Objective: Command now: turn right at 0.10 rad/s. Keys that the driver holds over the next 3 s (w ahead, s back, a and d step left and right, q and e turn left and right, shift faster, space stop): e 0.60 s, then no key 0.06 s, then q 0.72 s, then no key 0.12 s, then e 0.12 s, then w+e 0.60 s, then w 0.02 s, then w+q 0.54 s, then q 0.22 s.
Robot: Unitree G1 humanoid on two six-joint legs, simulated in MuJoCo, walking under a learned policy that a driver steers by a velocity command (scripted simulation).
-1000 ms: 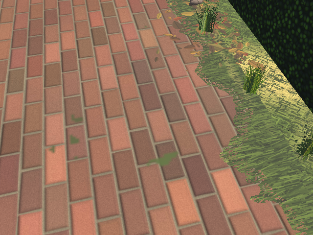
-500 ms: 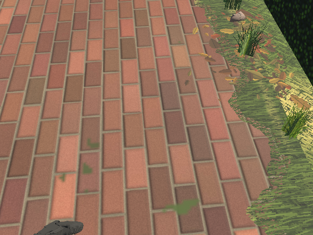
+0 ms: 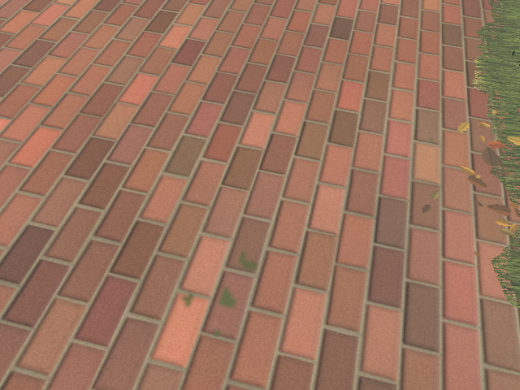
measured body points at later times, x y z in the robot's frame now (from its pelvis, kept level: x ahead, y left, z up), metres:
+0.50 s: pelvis -0.03 -0.02 +0.00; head +0.00 -0.06 +0.45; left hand +0.14 +0.23 -0.10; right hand +0.01 -0.32 -0.13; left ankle -0.01 +0.11 -0.67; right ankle -0.05 -0.09 -0.74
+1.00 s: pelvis -0.02 +0.00 +0.01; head +0.00 +0.01 +0.45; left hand +0.17 +0.21 -0.12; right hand -0.01 -0.28 -0.11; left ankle +0.03 +0.09 -0.74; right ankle -0.07 -0.09 -0.73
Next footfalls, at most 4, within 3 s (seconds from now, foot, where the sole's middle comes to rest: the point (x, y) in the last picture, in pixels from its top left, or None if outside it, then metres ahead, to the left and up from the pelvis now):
0.36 right None -0.01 -0.10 -0.77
0.84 left None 0.07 0.08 -0.77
1.14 right None -0.03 -0.11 -0.77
1.56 left None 0.00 0.10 -0.77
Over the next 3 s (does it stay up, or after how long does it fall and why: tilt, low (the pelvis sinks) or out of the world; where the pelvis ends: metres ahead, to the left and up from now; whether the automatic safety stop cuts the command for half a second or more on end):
stays up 0.50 -0.22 0.01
